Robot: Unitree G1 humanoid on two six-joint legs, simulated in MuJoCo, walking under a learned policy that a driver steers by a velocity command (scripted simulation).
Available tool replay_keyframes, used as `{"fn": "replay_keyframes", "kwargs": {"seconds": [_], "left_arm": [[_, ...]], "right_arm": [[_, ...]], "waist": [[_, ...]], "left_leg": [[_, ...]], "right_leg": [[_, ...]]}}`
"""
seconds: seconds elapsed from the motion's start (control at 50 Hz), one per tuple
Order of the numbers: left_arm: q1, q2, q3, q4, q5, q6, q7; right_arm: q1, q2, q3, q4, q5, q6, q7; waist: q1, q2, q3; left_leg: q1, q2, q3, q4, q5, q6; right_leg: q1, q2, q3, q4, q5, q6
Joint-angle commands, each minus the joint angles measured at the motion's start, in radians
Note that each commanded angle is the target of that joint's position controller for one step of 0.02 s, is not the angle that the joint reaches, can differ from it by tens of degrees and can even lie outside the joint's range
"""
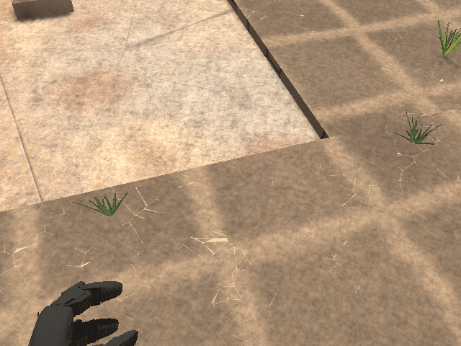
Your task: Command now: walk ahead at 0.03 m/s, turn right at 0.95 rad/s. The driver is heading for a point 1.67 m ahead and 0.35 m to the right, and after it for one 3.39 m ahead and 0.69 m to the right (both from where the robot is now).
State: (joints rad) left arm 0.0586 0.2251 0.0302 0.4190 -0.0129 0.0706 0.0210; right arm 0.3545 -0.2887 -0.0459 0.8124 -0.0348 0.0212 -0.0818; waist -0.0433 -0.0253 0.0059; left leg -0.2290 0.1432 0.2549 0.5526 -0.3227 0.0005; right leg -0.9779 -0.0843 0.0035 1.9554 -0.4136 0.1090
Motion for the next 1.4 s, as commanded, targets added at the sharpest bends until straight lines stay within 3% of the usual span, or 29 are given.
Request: {"fn": "replay_keyframes", "kwargs": {"seconds": [0.02, 0.08, 0.14, 0.16, 0.18, 0.2, 0.22, 0.26, 0.34, 0.48, 0.64, 0.76, 0.8, 0.82, 0.84, 0.86, 0.88, 0.9, 0.92, 0.96, 1.02, 1.12, 1.18, 1.2, 1.22, 1.24, 1.28, 1.32, 1.4], "left_arm": [[-0.144, -0.015, -0.017, -0.14, -0.018, -0.024, -0.021], [-0.131, -0.028, -0.025, -0.139, -0.032, -0.026, -0.036], [0.024, 0.078, 0.027, -0.053, -0.04, -0.034, -0.027], [0.111, 0.176, 0.073, -0.011, -0.027, -0.029, -0.018], [0.207, 0.383, 0.132, 0.003, -0.023, -0.04, -0.016], [0.265, 0.382, 0.124, 0.022, 0.027, -0.077, -0.049], [0.258, 0.342, 0.105, 0.037, 0.022, -0.107, -0.076], [0.187, 0.205, 0.062, 0.063, -0.028, -0.117, -0.072], [0.104, 0.171, 0.053, 0.08, 0.004, -0.124, -0.026], [0.369, 0.148, 0.04, 0.192, -0.023, -0.12, 0.034], [0.401, 0.184, 0.044, 0.242, -0.023, -0.14, 0.02], [0.331, 0.205, 0.06, 0.272, -0.011, -0.148, 0.0], [0.224, 0.182, 0.048, 0.274, -0.005, -0.169, -0.021], [0.147, 0.11, 0.029, 0.254, 0.027, -0.201, -0.025], [0.163, -0.021, -0.013, 0.189, 0.045, -0.248, -0.028], [0.209, 0.048, -0.019, 0.1, -0.026, -0.285, -0.035], [0.101, 0.133, -0.008, 0.091, -0.077, -0.301, -0.034], [-0.029, 0.193, 0.014, 0.092, -0.059, -0.296, -0.018], [-0.037, 0.144, 0.006, 0.105, -0.016, -0.287, -0.005], [-0.001, 0.131, 0.01, 0.114, 0.019, -0.256, -0.007], [-0.173, 0.079, -0.013, 0.065, 0.029, -0.248, -0.034], [-0.199, 0.111, 0.032, 0.043, -0.009, -0.24, -0.038], [0.222, 0.196, 0.09, 0.112, -0.039, -0.217, -0.002], [0.484, 0.276, 0.103, 0.163, -0.028, -0.2, 0.012], [0.416, 0.308, 0.094, 0.179, 0.014, -0.22, -0.019], [0.343, 0.183, 0.083, 0.162, 0.009, -0.213, -0.02], [0.253, 0.105, 0.063, 0.205, 0.017, -0.197, -0.02], [0.197, 0.076, 0.055, 0.25, 0.037, -0.202, -0.022], [0.165, 0.096, 0.053, 0.319, 0.007, -0.209, -0.036]], "right_arm": [[0.036, -0.201, -0.065, -0.065, -0.003, -0.013, -0.006], [0.012, -0.259, -0.099, -0.052, 0.029, 0.004, 0.008], [-0.063, -0.296, -0.121, -0.073, 0.05, 0.013, 0.032], [-0.058, -0.231, -0.107, -0.076, 0.052, 0.007, 0.033], [-0.108, -0.149, -0.088, -0.169, 0.022, -0.01, 0.035], [-0.27, -0.183, -0.093, -0.225, 0.031, -0.036, 0.051], [-0.34, -0.194, -0.1, -0.254, 0.077, -0.054, 0.064], [-0.304, -0.151, -0.091, -0.224, 0.067, -0.062, 0.071], [-0.175, -0.136, -0.096, -0.161, 0.05, -0.067, 0.085], [-0.405, -0.052, -0.048, -0.209, 0.025, -0.121, 0.123], [-0.443, -0.039, -0.021, -0.226, 0.06, -0.12, 0.166], [-0.285, -0.091, -0.041, -0.181, 0.085, -0.107, 0.165], [0.141, -0.151, -0.081, -0.061, 0.071, -0.121, 0.157], [0.363, -0.149, -0.079, 0.024, 0.058, -0.116, 0.157], [0.359, -0.07, -0.035, 0.03, 0.032, -0.108, 0.173], [0.358, -0.164, -0.066, -0.021, 0.038, -0.106, 0.152], [0.281, -0.161, -0.08, -0.054, 0.027, -0.109, 0.124], [0.173, -0.112, -0.063, -0.096, 0.021, -0.126, 0.111], [0.096, -0.107, -0.051, -0.108, 0.017, -0.135, 0.112], [0.029, -0.076, -0.037, -0.116, 0.031, -0.131, 0.1], [0.078, -0.051, -0.033, -0.096, 0.063, -0.118, 0.069], [0.192, -0.048, -0.042, -0.034, 0.085, -0.105, 0.063], [0.072, -0.091, -0.059, -0.077, 0.04, -0.084, 0.073], [0.044, -0.001, -0.031, -0.129, -0.001, -0.091, 0.08], [0.278, 0.104, 0.008, -0.154, 0.095, -0.094, 0.079], [0.201, 0.014, -0.006, -0.127, 0.12, -0.083, 0.066], [-0.021, -0.027, -0.018, -0.184, 0.079, -0.071, 0.069], [-0.061, -0.006, -0.026, -0.217, 0.069, -0.055, 0.088], [-0.134, 0.049, 0.005, -0.262, 0.071, -0.038, 0.101]], "waist": [[-0.021, 0.189, -0.068], [-0.005, 0.261, -0.073], [0.087, 0.19, -0.121], [0.127, 0.072, -0.141], [0.146, -0.46, -0.143], [0.208, -0.455, -0.231], [0.187, -0.318, -0.152], [0.09, -0.206, 0.024], [-0.033, -0.152, -0.024], [0.075, -0.096, -0.048], [0.143, -0.112, -0.001], [0.086, -0.05, 0.042], [-0.124, 0.039, -0.121], [-0.224, 0.266, -0.116], [-0.115, 0.393, -0.094], [-0.101, 0.543, -0.273], [-0.113, 0.29, -0.242], [-0.092, 0.077, -0.131], [-0.028, -0.024, -0.041], [0.058, 0.038, 0.092], [0.012, 0.068, 0.156], [0.02, 0.091, 0.049], [0.287, 0.19, -0.225], [0.337, -0.001, -0.402], [0.159, -0.51, -0.572], [0.197, -0.358, -0.394], [0.17, -0.048, -0.096], [0.088, -0.027, 0.001], [0.028, -0.011, 0.109]], "left_leg": [[0.257, 0.301, -0.212, -0.102, 0.541, 0.199], [0.169, 0.29, -0.117, -0.133, 0.652, 0.175], [0.051, 0.232, 0.001, -0.025, 0.763, 0.131], [-0.011, 0.152, 0.047, 0.223, 0.858, 0.076], [-0.488, -0.04, -0.053, 0.705, -0.078, -0.03], [-0.616, -0.137, -0.363, 0.878, -0.309, -0.009], [-0.693, -0.14, -0.41, 0.886, -0.229, 0.038], [-0.748, -0.142, -0.421, 0.846, -0.108, 0.058], [-0.457, -0.126, -0.403, 0.661, 0.134, 0.018], [-0.498, -0.164, -0.383, 0.265, 0.37, -0.015], [-0.475, -0.072, -0.365, 0.092, 0.464, 0.031], [-0.317, -0.025, -0.265, -0.022, 0.253, 0.104], [0.203, -0.117, -0.157, -0.09, 0.365, 0.172], [0.527, -0.081, -0.248, -0.026, 0.414, 0.219], [0.568, -0.042, -0.453, 0.164, 0.448, 0.21], [0.816, 0.102, -0.957, -0.155, -0.03, 0.423], [0.768, 0.203, -1.165, -0.302, -0.366, 0.437], [0.558, 0.194, -1.127, -0.311, -0.294, 0.391], [0.34, 0.152, -1.094, -0.323, -0.228, 0.391], [0.065, 0.075, -0.929, -0.326, -0.064, 0.379], [-0.128, -0.061, -0.674, -0.384, 0.228, 0.287], [-0.061, -0.076, -0.638, -0.33, 0.439, 0.187], [-0.118, -0.125, -0.599, 0.224, 0.791, 0.097], [-0.289, -0.203, -0.542, 0.615, 0.275, 0.076], [-0.49, -0.241, -0.515, 0.961, -0.195, 0.048], [-0.614, -0.148, -0.464, 0.983, -0.1, 0.057], [-0.61, -0.084, -0.399, 0.922, -0.016, 0.072], [-0.519, -0.012, -0.404, 0.831, -0.002, 0.083], [-0.548, 0.031, -0.395, 0.638, 0.01, 0.076]], "right_leg": [[-0.154, -0.082, 0.036, -0.14, 0.017, -0.032], [0.025, -0.069, -0.029, -0.364, -0.316, -0.089], [0.395, 0.035, -0.157, -0.654, -0.164, -0.156], [0.536, 0.093, -0.063, -0.84, -0.016, -0.226], [0.76, -0.113, 0.577, -1.178, 0.517, -0.421], [0.702, -0.157, 0.852, -1.468, 0.25, -0.515], [0.67, -0.177, 0.875, -1.552, -0.216, -0.478], [0.563, -0.15, 0.888, -1.557, -0.58, -0.412], [0.417, -0.003, 0.583, -1.468, -0.353, -0.342], [0.709, 0.013, 0.5, -1.459, -0.048, -0.386], [0.753, -0.061, 0.415, -1.374, -0.052, -0.363], [0.854, -0.099, 0.255, -1.233, 0.351, -0.26], [0.687, -0.019, 0.081, -0.723, 0.754, -0.228], [0.287, 0.102, -0.005, -0.154, 0.156, -0.195], [-0.017, 0.12, 0.039, 0.018, -0.171, -0.225], [-0.207, 0.159, 0.114, -0.059, -0.135, -0.164], [-0.257, 0.058, 0.165, -0.28, 0.025, -0.16], [-0.163, 0.011, 0.184, -0.475, 0.138, -0.152], [-0.04, 0.006, 0.186, -0.573, 0.161, -0.13], [0.082, -0.006, 0.191, -0.794, 0.144, -0.079], [0.307, 0.064, 0.057, -1.182, 0.359, -0.062], [0.725, 0.152, 0.037, -1.446, 0.588, -0.092], [1.225, 0.069, 0.082, -1.317, 0.361, -0.146], [1.518, -0.13, 0.323, -1.278, 0.105, -0.188], [1.639, -0.405, 0.969, -1.56, -0.135, -0.386], [1.524, -0.321, 0.937, -1.635, -0.363, -0.364], [1.174, -0.242, 0.591, -1.651, -0.033, -0.301], [0.945, -0.195, 0.385, -1.672, 0.161, -0.291], [0.78, -0.208, 0.203, -1.762, 0.321, -0.293]]}}
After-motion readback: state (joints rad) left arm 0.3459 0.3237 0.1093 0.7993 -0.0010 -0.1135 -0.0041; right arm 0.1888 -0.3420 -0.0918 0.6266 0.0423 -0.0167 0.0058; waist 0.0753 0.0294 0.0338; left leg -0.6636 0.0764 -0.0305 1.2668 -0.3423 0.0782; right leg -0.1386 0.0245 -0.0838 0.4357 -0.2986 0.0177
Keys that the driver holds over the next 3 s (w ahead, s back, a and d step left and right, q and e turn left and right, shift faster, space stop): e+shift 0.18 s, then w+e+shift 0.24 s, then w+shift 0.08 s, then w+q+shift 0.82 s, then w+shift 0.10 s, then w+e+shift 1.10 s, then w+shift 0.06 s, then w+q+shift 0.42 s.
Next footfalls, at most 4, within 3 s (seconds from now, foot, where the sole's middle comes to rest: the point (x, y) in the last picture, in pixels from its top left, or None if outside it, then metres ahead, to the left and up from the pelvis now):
0.14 right None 0.06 -0.19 -0.64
0.82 left None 0.49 -0.05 -0.77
1.20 right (317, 225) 0.91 -0.34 -0.77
1.60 left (212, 160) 1.27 0.02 -0.83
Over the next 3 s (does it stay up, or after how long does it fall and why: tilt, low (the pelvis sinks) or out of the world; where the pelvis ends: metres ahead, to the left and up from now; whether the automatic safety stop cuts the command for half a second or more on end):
stays up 2.15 -0.36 -0.08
